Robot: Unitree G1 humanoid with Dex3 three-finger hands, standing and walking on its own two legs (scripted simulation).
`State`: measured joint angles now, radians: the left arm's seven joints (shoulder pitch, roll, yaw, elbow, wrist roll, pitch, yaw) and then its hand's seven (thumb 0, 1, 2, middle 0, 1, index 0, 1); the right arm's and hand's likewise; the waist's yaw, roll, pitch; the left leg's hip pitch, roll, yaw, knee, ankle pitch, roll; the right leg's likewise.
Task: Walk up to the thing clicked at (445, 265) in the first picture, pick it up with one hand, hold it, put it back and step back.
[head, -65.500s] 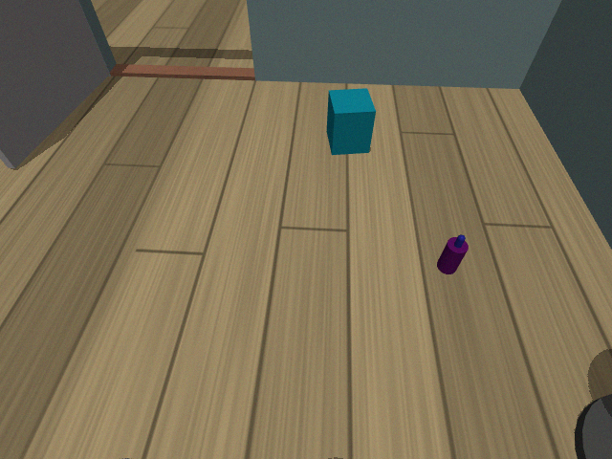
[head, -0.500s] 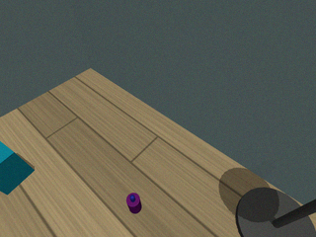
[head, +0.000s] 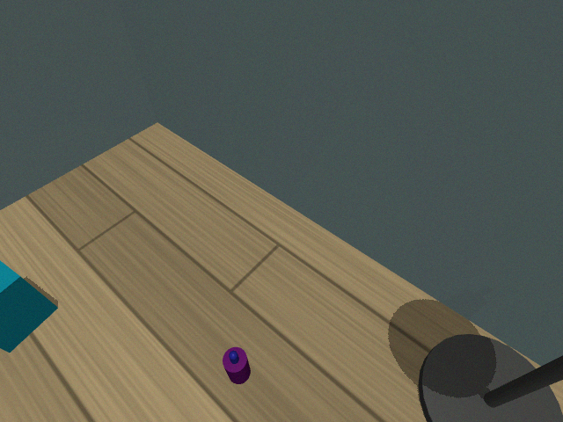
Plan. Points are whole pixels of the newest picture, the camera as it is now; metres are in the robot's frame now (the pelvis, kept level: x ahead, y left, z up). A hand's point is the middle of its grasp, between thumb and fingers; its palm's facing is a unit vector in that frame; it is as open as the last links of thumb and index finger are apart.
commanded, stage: stand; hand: left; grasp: from the side
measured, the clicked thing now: (236, 363) +0.38 +0.16 -0.68
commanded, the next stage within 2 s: step back in 0.36 s
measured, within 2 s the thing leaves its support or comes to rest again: neither
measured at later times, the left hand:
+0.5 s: hand out of the picture +0.07 +0.26 -0.16, palm faces -0.02 -0.93 -0.36, open 7.4 cm
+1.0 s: hand out of the picture -0.05 +0.24 -0.18, palm faces -0.04 -0.90 -0.43, open 7.4 cm
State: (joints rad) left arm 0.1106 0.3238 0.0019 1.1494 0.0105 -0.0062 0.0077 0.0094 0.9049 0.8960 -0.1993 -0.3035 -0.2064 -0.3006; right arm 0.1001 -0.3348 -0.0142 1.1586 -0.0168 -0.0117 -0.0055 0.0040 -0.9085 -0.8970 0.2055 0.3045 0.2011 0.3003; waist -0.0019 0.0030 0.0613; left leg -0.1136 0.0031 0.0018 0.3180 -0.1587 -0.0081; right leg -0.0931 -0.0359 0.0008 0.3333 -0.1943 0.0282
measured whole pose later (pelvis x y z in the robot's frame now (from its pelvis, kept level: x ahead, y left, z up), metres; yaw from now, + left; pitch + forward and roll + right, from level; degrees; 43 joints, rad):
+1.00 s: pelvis -0.12 -0.03 -0.04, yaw -2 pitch -2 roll -1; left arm 0.18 0.34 0.07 0.93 0.03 0.03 0.01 0.01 0.91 0.90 -0.20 -0.30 -0.21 -0.30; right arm 0.03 -0.42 -0.05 0.90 -0.02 0.05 -0.01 0.00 -0.91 -0.90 0.21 0.30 0.20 0.30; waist 0.02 0.10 0.18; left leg -0.53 0.05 -0.06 0.77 -0.31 0.00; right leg -0.25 0.06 0.01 0.73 -0.46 -0.02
